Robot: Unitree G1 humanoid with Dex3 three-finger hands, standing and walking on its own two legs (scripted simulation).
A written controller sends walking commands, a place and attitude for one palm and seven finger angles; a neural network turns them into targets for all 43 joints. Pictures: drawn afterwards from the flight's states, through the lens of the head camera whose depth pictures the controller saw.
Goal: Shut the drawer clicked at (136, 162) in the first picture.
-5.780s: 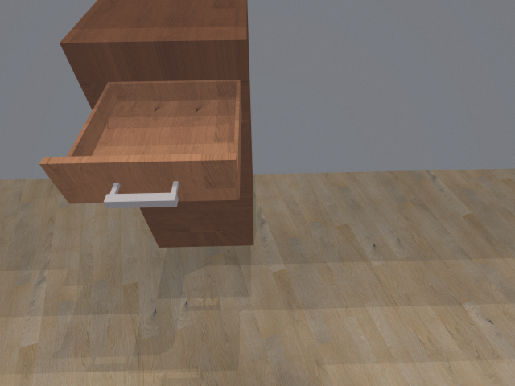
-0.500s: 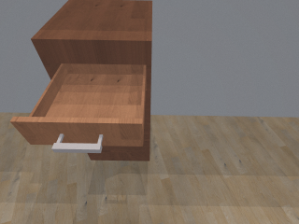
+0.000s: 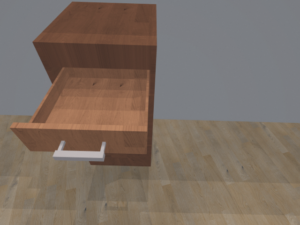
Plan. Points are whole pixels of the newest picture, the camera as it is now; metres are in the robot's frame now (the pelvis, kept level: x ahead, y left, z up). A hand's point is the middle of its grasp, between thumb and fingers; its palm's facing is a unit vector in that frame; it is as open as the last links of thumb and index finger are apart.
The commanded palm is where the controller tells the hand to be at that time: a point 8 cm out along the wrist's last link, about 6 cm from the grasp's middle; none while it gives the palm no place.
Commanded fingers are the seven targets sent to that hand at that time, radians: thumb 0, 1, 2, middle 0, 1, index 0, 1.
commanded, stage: come to a stop and stand still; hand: left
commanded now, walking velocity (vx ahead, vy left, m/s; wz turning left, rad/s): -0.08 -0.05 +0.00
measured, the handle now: (81, 150) +0.32 +0.23 +0.00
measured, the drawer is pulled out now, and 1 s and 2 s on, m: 0.30 0.30 0.30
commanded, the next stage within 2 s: look again from close up in 1.94 s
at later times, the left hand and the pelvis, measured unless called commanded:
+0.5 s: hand out of the picture +0.06 +0.16 -0.16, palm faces -0.04 -0.96 -0.27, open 7.4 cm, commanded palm none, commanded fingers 0.00 0.90 0.90 -0.20 -0.30 -0.20 -0.30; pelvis +0.00 -0.02 +0.00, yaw -2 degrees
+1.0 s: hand out of the picture -0.01 +0.16 -0.16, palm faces +0.02 -0.97 -0.24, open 7.3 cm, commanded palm none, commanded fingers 0.00 0.90 0.90 -0.20 -0.30 -0.20 -0.30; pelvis -0.02 -0.04 +0.01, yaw +0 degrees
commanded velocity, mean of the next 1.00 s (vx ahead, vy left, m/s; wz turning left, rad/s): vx -0.03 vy -0.03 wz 0.00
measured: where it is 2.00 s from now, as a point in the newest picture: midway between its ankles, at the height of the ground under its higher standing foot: outside the picture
